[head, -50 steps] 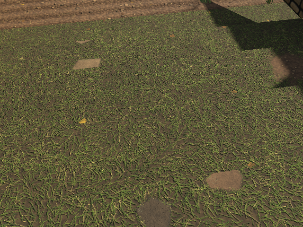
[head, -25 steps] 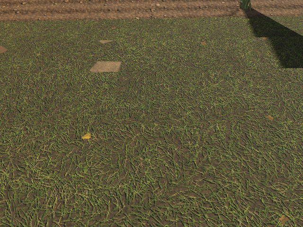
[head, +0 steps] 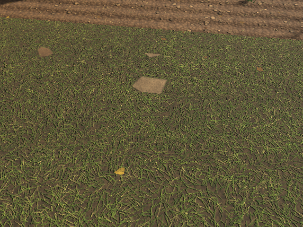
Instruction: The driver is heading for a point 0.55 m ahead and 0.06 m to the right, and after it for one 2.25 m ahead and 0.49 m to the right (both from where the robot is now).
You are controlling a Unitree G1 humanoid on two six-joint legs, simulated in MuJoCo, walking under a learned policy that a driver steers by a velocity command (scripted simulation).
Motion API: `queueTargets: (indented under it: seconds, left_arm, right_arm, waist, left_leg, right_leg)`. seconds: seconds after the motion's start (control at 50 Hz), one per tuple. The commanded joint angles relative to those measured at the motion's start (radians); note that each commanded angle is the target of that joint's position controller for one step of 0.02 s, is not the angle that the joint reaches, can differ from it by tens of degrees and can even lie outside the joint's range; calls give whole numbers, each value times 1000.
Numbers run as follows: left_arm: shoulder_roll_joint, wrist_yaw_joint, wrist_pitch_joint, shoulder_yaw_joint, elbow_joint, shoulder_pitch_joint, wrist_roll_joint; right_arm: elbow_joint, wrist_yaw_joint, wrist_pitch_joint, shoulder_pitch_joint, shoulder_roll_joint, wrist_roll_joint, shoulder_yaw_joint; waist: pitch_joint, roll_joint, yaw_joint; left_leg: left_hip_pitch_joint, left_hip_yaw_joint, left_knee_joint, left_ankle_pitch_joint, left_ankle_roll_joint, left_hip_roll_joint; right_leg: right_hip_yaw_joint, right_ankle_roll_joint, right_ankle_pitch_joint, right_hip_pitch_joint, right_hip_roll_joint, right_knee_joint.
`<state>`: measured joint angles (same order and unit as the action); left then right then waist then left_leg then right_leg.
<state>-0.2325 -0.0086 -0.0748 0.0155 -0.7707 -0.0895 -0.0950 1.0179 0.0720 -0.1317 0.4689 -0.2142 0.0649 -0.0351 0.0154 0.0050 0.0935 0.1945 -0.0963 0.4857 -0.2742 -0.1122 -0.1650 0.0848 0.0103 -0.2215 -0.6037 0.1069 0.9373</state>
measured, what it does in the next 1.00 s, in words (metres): goes down: right foot 0.19 m lower, then left foot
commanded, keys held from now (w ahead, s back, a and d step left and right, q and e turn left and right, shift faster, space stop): w+q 0.06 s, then w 0.42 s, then w+e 0.52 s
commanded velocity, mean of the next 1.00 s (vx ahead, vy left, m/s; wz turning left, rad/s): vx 0.50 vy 0.00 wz -0.02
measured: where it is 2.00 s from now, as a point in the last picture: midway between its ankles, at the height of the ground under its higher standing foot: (177, 143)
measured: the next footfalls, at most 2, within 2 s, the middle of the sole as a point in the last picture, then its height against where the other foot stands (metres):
right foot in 0.28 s outside the picture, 0.19 m lower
left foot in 0.70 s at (135, 220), level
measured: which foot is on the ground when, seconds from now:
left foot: down 0.00-0.28, up 0.30-0.68, down 0.70-1.00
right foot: up 0.00-0.26, down 0.28-0.74, up 0.76-1.00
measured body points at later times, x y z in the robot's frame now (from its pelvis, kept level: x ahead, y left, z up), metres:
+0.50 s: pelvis +0.32 -0.08 -0.18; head +0.33 -0.07 +0.27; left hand +0.23 +0.14 -0.33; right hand +0.42 -0.30 -0.32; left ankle +0.44 +0.07 -0.80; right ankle +0.30 -0.18 -0.92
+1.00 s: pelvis +0.59 -0.03 -0.17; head +0.60 -0.03 +0.28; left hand +0.71 +0.19 -0.30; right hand +0.55 -0.28 -0.31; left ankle +0.58 +0.06 -0.92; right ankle +0.72 -0.21 -0.85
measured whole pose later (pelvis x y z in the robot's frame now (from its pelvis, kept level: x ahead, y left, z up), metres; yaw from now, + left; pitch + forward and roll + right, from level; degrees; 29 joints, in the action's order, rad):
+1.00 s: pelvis +0.59 -0.03 -0.17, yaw -6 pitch -1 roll +1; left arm -0.21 -0.07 -0.09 -0.05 -0.93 -0.22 -0.06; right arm 0.99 0.00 -0.10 0.37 -0.20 0.08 -0.05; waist 0.03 0.03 0.06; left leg 0.03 0.20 0.17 -0.14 -0.04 -0.01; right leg 0.02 -0.06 -0.07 -0.65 0.10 0.84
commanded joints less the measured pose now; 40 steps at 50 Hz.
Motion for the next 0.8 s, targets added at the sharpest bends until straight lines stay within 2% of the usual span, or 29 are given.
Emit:
queueTargets:
  seconds: [0.02,0.06,0.08,0.12,0.16,0.22,0.24,0.26,0.28,0.3,0.32,0.34,0.36,0.38,0.4,0.42,0.44,0.46,0.48,0.52,0.56,0.62,0.68,0.7,0.72,0.74,0.76,0.78,0.8]
  left_arm:
    - [-12,-29,-6,16,52,-81,-10]
    - [-60,-27,-16,7,101,101,-13]
    - [-51,-30,-25,12,106,147,-6]
    - [13,-39,-16,32,105,123,2]
    - [-32,-45,5,16,100,72,-1]
    - [-76,-44,20,8,54,56,-24]
    - [-93,-43,18,-1,2,11,-3]
    - [-120,-36,12,-24,-84,-201,12]
    - [-185,-27,-10,-71,-207,-523,22]
    - [-226,-65,-6,-90,-199,-644,30]
    - [-223,-85,8,-83,-174,-639,-10]
    - [-215,-85,32,-83,-154,-591,-49]
    - [-194,-87,38,-76,-124,-440,-4]
    - [-102,-86,28,-47,-114,-370,-1]
    - [-40,-79,9,-23,-115,-301,-16]
    - [24,-58,-8,-2,-117,-263,-21]
    - [39,-37,-38,-1,-128,-269,1]
    - [57,-23,-54,4,-117,-260,30]
    - [24,-21,-67,10,-119,-250,27]
    - [-82,-38,-72,-11,-166,-317,35]
    - [-155,-61,-70,-40,-186,-370,51]
    - [-110,-72,-44,-51,-247,-508,38]
    - [-109,-65,-23,-75,-247,-499,19]
    - [-103,-68,-29,-79,-223,-433,9]
    - [-29,-63,-43,-64,-184,-442,15]
    - [51,-67,-57,-25,-138,-472,23]
    - [-6,-73,-47,-50,-150,-342,46]
    - [-28,-56,-38,-67,-147,-286,56]
    - [-37,-35,-33,-74,-166,-310,41]
  right_arm:
    - [-87,-32,-36,-31,-87,49,-11]
    - [13,-73,-38,265,-30,21,-2]
    - [6,-85,-29,291,-24,-4,-3]
    - [-34,-43,8,177,-69,21,14]
    - [-66,-13,2,110,-95,24,21]
    - [-53,-49,7,172,-90,-35,31]
    - [-32,-52,22,190,-93,-40,38]
    - [-41,-37,40,133,-128,-46,39]
    - [-18,6,56,192,-106,3,53]
    - [30,48,52,436,56,26,78]
    - [-33,58,57,335,-46,-3,59]
    - [-97,56,69,150,-94,-12,33]
    - [-175,31,66,38,-104,-21,27]
    - [-170,-3,62,6,-116,-14,17]
    - [-178,-16,67,-23,-12,8,62]
    - [-167,-16,78,-34,43,21,85]
    - [-169,-7,86,-43,64,42,96]
    - [-173,5,78,-107,22,34,83]
    - [-198,15,71,-200,19,34,77]
    - [-248,27,82,-300,11,0,84]
    - [-278,18,89,-377,-38,4,75]
    - [-318,-11,90,-536,-44,16,68]
    - [-327,-26,67,-588,-91,-9,38]
    - [-296,-31,52,-482,-140,-23,14]
    - [-238,-38,36,-262,-210,-32,-10]
    - [-195,-51,37,4,-216,-42,-17]
    - [-141,-69,43,94,-171,-12,-21]
    - [-150,-82,34,-26,-173,-14,-34]
    - [-161,-88,32,-137,-111,-36,-19]
  waist:
    - [8,-21,-52]
    - [39,-13,102]
    - [25,14,136]
    - [59,-67,74]
    - [97,-45,-5]
    - [173,-19,23]
    - [162,0,22]
    - [145,24,-79]
    - [21,77,-171]
    - [-415,306,-94]
    - [-428,198,-188]
    - [-251,96,-223]
    - [-123,73,-183]
    - [5,-4,-139]
    - [96,-67,-56]
    - [150,-31,-22]
    - [133,19,-31]
    - [109,-24,-75]
    - [68,19,-80]
    - [66,59,-77]
    - [94,18,-96]
    - [91,23,-155]
    - [30,38,-133]
    - [-54,49,-68]
    - [-274,-54,-24]
    - [-493,-204,71]
    - [-330,-100,118]
    - [-93,-58,64]
    - [-34,-90,-3]
  left_leg:
    - [260,-220,-6,156,-134,167]
    - [-270,-381,206,-14,-158,248]
    - [-239,-351,263,-72,-143,202]
    - [281,-276,241,-176,-132,134]
    - [541,-324,251,-269,-132,133]
    - [252,-407,424,-279,-84,141]
    - [154,-401,544,-229,-59,123]
    - [163,-365,726,-106,-19,127]
    - [354,-257,953,21,63,85]
    - [696,-70,1483,-556,138,-16]
    - [929,-43,1714,-613,148,-20]
    - [1065,-15,1773,-529,137,14]
    - [1183,0,1691,-385,132,76]
    - [1116,-38,1550,-191,110,158]
    - [981,-97,1334,-21,54,277]
    - [915,-100,1161,113,29,343]
    - [864,-42,970,229,-2,335]
    - [700,36,659,417,10,317]
    - [491,79,485,563,20,299]
    - [293,115,389,523,54,240]
    - [364,90,216,432,76,216]
    - [513,76,64,287,75,204]
    - [322,116,3,288,23,178]
    - [19,122,69,359,-41,176]
    - [-500,12,170,579,-185,301]
    - [-862,-389,-8,513,-378,594]
    - [-716,-462,-146,259,-283,615]
    - [-434,-335,-219,53,-201,573]
    - [-276,-242,-287,14,-168,527]
  right_leg:
    - [51,4,355,132,-24,-6]
    - [108,22,361,-412,-4,-214]
    - [78,10,499,-370,-10,-393]
    - [-43,-16,797,109,-36,-433]
    - [-68,4,747,363,-25,-301]
    - [-40,-2,596,297,3,-608]
    - [-31,-13,703,328,21,-750]
    - [-74,-38,818,487,50,-872]
    - [-121,-97,929,902,80,-755]
    - [23,-354,1375,1537,265,-195]
    - [196,-412,1257,1553,313,-224]
    - [171,-361,979,1338,306,-326]
    - [334,-407,273,1062,359,-507]
    - [335,-404,78,761,358,-615]
    - [248,-386,3,490,320,-689]
    - [218,-372,15,302,260,-741]
    - [135,-337,-5,267,157,-751]
    - [26,-329,9,139,83,-766]
    - [-24,-307,91,57,40,-762]
    - [0,-299,243,-3,60,-784]
    - [54,-305,382,232,96,-735]
    - [143,-303,485,604,153,-665]
    - [132,-252,665,662,138,-584]
    - [66,-190,793,500,67,-486]
    - [-5,-100,647,193,-51,-223]
    - [-71,-32,14,-95,-176,82]
    - [-29,-54,-343,-219,-131,235]
    - [-11,-76,-265,-231,-59,271]
    - [-14,-85,-211,-155,-12,219]
Velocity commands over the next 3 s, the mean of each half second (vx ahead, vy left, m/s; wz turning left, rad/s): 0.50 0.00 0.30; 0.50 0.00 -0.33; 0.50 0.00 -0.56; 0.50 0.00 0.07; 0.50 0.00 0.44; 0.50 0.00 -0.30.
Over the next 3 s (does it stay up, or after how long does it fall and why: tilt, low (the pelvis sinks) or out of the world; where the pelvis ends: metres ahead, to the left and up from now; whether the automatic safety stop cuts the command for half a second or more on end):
stays up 1.64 -0.26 -0.40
